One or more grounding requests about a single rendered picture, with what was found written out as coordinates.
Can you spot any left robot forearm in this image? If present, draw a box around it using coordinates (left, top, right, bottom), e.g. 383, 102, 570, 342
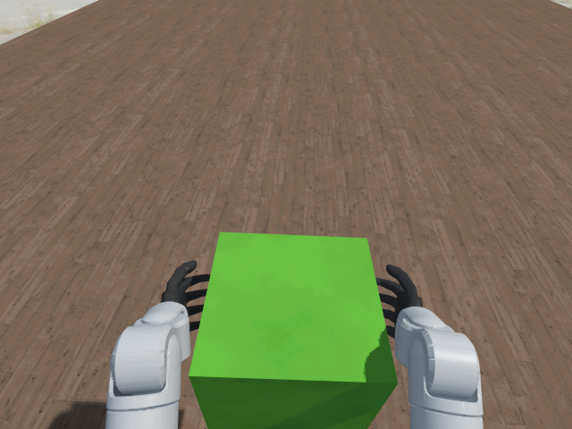
105, 301, 191, 429

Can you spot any robot left hand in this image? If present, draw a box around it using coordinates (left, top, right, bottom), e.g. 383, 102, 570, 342
160, 260, 210, 332

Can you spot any right robot forearm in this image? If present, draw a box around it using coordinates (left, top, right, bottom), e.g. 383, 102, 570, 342
395, 307, 484, 429

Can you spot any robot right hand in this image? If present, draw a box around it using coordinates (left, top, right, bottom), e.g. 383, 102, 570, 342
375, 265, 423, 339

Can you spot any carton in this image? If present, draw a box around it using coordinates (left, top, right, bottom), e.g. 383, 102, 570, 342
189, 232, 398, 429

